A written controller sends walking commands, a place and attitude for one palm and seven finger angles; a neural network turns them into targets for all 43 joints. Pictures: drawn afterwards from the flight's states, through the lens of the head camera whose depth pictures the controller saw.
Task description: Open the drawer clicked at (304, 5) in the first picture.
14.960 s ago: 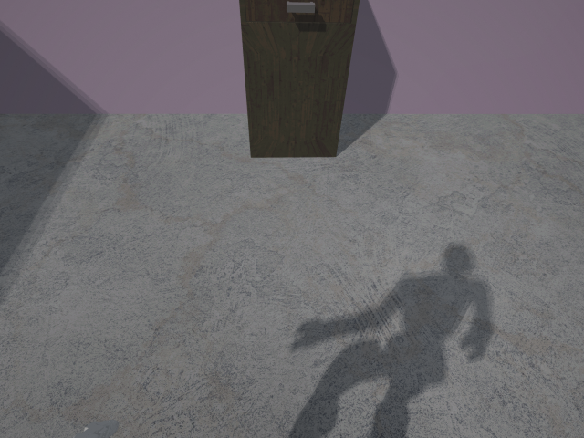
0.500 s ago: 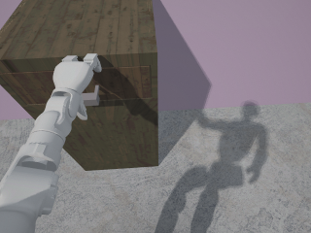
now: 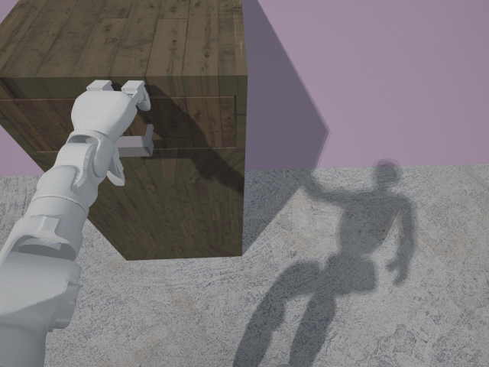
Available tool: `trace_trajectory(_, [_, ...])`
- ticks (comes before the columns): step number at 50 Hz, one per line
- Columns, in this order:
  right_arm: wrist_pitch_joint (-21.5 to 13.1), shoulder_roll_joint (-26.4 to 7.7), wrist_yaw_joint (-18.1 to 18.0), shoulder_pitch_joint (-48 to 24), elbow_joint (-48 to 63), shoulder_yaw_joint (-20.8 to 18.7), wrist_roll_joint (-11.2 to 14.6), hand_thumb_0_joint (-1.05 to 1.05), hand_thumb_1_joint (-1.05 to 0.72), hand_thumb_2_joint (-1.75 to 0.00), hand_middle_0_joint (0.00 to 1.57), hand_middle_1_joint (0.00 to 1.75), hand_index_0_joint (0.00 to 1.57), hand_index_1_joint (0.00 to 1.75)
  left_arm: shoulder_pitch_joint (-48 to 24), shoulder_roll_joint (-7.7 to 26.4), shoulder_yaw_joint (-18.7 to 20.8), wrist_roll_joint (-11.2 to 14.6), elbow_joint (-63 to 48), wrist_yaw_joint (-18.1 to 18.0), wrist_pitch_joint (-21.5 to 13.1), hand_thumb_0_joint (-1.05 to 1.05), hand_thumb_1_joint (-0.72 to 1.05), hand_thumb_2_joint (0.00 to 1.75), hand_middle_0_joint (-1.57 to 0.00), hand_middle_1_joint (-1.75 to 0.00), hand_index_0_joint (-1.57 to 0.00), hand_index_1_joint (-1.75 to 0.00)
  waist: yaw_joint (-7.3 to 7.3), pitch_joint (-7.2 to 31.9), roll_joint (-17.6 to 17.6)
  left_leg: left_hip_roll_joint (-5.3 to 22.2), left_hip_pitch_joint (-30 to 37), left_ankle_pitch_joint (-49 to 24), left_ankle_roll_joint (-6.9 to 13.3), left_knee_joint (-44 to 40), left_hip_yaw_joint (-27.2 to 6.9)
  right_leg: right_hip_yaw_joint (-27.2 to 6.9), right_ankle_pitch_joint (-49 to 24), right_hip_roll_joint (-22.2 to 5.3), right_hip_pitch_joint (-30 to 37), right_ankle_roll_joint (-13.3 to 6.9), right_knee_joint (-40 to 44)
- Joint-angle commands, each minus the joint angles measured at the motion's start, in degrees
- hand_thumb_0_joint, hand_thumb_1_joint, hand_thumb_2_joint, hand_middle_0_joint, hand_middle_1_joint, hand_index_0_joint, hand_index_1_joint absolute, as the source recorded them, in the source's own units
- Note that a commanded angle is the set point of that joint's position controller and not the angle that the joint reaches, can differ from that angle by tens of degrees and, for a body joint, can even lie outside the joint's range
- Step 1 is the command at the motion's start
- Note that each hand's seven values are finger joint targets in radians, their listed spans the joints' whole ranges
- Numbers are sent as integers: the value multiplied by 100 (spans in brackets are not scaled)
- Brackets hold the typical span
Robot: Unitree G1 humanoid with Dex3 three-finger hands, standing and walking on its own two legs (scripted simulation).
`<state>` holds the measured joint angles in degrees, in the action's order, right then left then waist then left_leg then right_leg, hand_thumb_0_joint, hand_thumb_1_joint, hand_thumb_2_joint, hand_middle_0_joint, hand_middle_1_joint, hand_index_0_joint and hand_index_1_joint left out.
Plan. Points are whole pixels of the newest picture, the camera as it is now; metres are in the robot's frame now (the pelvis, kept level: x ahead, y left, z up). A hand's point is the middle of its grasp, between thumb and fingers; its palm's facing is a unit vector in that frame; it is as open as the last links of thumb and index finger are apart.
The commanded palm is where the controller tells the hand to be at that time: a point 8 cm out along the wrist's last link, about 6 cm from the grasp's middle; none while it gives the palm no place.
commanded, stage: move the hooked fingers above the handle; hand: left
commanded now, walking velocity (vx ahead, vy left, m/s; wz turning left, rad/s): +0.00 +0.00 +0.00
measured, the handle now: (124, 137) +0.53 +0.23 +0.03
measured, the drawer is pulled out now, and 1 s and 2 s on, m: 0.00 0.00 0.00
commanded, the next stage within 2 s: none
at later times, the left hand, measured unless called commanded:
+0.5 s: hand (93, 149) +0.46 +0.25 +0.07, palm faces -0.11 +0.02 -0.99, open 13.8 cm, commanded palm +0.46 +0.25 +0.14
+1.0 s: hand (107, 139) +0.48 +0.23 +0.08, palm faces -0.08 +0.00 -1.00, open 13.7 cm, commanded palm +0.46 +0.23 +0.14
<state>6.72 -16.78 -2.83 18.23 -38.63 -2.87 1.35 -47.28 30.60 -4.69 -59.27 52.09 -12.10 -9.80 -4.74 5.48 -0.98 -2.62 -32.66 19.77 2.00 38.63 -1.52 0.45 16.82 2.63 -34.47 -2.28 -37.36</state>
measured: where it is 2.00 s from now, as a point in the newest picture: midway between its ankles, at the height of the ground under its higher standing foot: outside the picture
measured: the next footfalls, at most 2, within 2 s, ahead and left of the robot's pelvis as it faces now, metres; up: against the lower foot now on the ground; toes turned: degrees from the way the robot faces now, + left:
none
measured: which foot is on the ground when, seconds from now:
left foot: down 0.00-1.00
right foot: down 0.00-1.00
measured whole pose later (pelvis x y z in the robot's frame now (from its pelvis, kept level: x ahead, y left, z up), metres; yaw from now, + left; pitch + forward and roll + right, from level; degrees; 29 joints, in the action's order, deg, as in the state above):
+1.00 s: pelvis +0.01 +0.01 +0.00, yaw -2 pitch +13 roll +0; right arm 9.4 -13.4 -1.4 17.5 -36.0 -0.5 1.8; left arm -46.4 28.7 -4.4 -59.8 56.7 -8.0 -1.6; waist -3.8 6.7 -2.9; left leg -2.8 -29.5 20.0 3.0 36.8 0.5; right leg -1.7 16.8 2.5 -32.0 -1.3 -36.2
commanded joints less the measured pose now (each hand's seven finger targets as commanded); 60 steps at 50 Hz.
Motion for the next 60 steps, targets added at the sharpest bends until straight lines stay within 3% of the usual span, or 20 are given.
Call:
trace_trajectory(1, [-76, -696, 46, 410, 372, -152, -47, 0, -90, -90, 20, 30, 20, 30, -2980, 2051, 875, -189, -361, -573, 815, 0, -50, 30, -30, -120, -30, -120, 78, 2181, -571, 40, 705, -1815, -4, -398, 197, -57, -1297, -45, 1156, -55, 267])
trace_trajectory(2, [-52, -708, 63, 421, 411, -178, -64, 0, -90, -90, 20, 30, 20, 30, -2941, 2086, 945, -222, -361, -529, 922, 0, -50, 30, -30, -120, -30, -120, 151, 2534, -548, 43, 812, -2138, -5, -347, 219, -73, -1609, -34, 1406, -62, 212])
trace_trajectory(4, [43, -703, 68, 422, 458, -184, -44, 0, -90, -90, 20, 30, 20, 30, -2615, 2093, 955, -251, -242, -408, 1119, 0, -50, 30, -30, -120, -30, -120, 199, 2673, -230, 68, 826, -2376, 10, -351, 294, -93, -1979, -40, 1707, -17, 237])
trace_trajectory(6, [121, -713, 36, 337, 489, -150, -1, 0, -90, -90, 20, 30, 20, 30, -2491, 2018, 858, -229, -31, -298, 1265, 0, -50, 30, -30, -120, -30, -120, 144, 2318, 275, 76, 571, -2068, 45, -464, 330, -113, -1907, -66, 1835, 36, 361])
trace_trajectory(9, [134, -736, -49, 267, 584, -118, 73, 0, -90, -90, 20, 30, 20, 30, -2406, 1896, 722, -123, 130, -68, 1264, 0, -50, 30, -30, -120, -30, -120, 78, 1802, 613, 76, 374, -1543, 101, -622, 350, -176, -1565, -110, 1837, 83, 555])
trace_trajectory(11, [146, -731, -109, 223, 656, -86, 85, 0, -90, -90, 20, 30, 20, 30, -2246, 2150, 896, -106, 73, 53, 1155, 0, -50, 30, -30, -120, -30, -120, 158, 1821, 606, 77, 376, -1421, 121, -677, 363, -216, -1448, -129, 1951, 81, 587])
trace_trajectory(16, [85, -705, -178, 213, 796, -51, 86, 0, -90, -90, 20, 30, 20, 30, -1954, 2125, 884, -149, -4, 219, 815, 0, -50, 30, -30, -120, -30, -120, 197, 1578, 426, 78, 302, -1109, 125, -683, 378, -271, -1107, -137, 1771, 74, 633])
trace_trajectory(19, [-1, -697, -207, 299, 823, -113, 59, 0, -90, -90, 20, 30, 20, 30, -2122, 2250, 988, -167, -409, 234, 451, 0, -50, 30, -30, -120, -30, -120, 158, 1922, 205, 83, 435, -1205, 150, -572, 363, -332, -1218, -141, 1797, 69, 578])
trace_trajectory(22, [-85, -658, -191, 402, 757, -208, 20, 0, -90, -90, 20, 30, 20, 30, -2628, 1759, 608, -88, -1053, 202, 77, 0, -50, 30, -30, -120, -30, -120, -77, 2096, -101, 89, 787, -1412, 161, -423, 300, -332, -1295, -120, 1498, 60, 565])
trace_trajectory(27, [-171, -656, -119, 644, 496, -347, -60, 0, -90, -90, 20, 30, 20, 30, -3235, 1399, 381, 81, -1845, -27, -270, 0, -50, 30, -30, -120, -30, -120, -230, 2647, -648, 91, 1617, -2035, 109, -193, 103, -213, -1339, -42, 941, -1, 425])
trace_trajectory(28, [-166, -667, -94, 677, 423, -377, -63, 0, -90, -90, 20, 30, 20, 30, -3203, 1546, 552, 84, -1866, -103, -261, 0, -50, 30, -30, -120, -30, -120, -184, 2785, -718, 110, 1773, -2213, 75, -160, 51, -169, -1390, -20, 868, -7, 366])
trace_trajectory(32, [-84, -700, 49, 638, 250, -326, -67, 0, -90, -90, 20, 30, 20, 30, -2933, 1300, 485, 102, -1101, -305, 218, 0, -50, 30, -30, -120, -30, -120, -131, 2241, -631, 133, 1537, -2478, -21, -223, 11, 13, -1371, 30, 650, -64, 325])
trace_trajectory(35, [-5, -735, 128, 556, 278, -263, -50, 0, -90, -90, 20, 30, 20, 30, -2679, 1472, 596, -57, -510, -322, 736, 0, -50, 30, -30, -120, -30, -120, 30, 2036, -529, 153, 1247, -2488, -56, -328, 53, 69, -1402, 36, 773, -87, 275])
trace_trajectory(40, [130, -754, 118, 432, 458, -203, -16, 0, -90, -90, 20, 30, 20, 30, -2457, 1477, 534, -167, -286, -91, 1089, 0, -50, 30, -30, -120, -30, -120, 72, 1980, 117, 142, 959, -2373, 32, -435, 159, -3, -1705, -5, 1310, -45, 360])
trace_trajectory(43, [186, -716, 79, 366, 579, -197, -12, 0, -90, -90, 20, 30, 20, 30, -2126, 1504, 617, -180, -338, 53, 1026, 0, -50, 30, -30, -120, -30, -120, 194, 2143, 201, 156, 1036, -2410, 49, -479, 173, -32, -1742, -32, 1518, -44, 355])
trace_trajectory(47, [165, -690, 19, 241, 734, -148, 31, 0, -90, -90, 20, 30, 20, 30, -2126, 1112, 296, -29, -405, 256, 846, 0, -50, 30, -30, -120, -30, -120, 52, 1602, 353, 166, 947, -1805, 83, -591, 179, -36, -1286, -64, 1298, -22, 522])
trace_trajectory(48, [137, -694, 0, 253, 741, -151, 33, 0, -90, -90, 20, 30, 20, 30, -2280, 1218, 345, -29, -580, 269, 737, 0, -50, 30, -30, -120, -30, -120, 56, 1608, 244, 164, 971, -1725, 91, -585, 162, -59, -1217, -67, 1230, -20, 517])
trace_trajectory(54, [-18, -602, -51, 377, 673, -252, -70, 0, -90, -90, 20, 30, 20, 30, -2843, 1651, 758, -89, -1623, -20, 56, 0, -50, 30, -30, -120, -30, -120, 65, 2401, -400, 150, 1553, -2244, 62, -351, 62, -103, -1391, -33, 1128, -45, 346])
trace_trajectory(57, [-43, -600, -2, 402, 578, -271, -92, 0, -90, -90, 20, 30, 20, 30, -2720, 1693, 888, -58, -1515, -252, 97, 0, -50, 30, -30, -120, -30, -120, 103, 2488, -399, 138, 1525, -2523, 17, -286, 39, -53, -1488, -2, 1127, -58, 282])
trace_trajectory(60, [-33, -617, 73, 396, 449, -268, -68, 0, -90, -90, 20, 30, 20, 30, -2585, 1404, 664, -57, -1005, -360, 443, 0, -50, 30, -30, -120, -30, -120, 57, 2146, -445, 142, 1377, -2365, -13, -334, 83, -3, -1387, 8, 930, -57, 312])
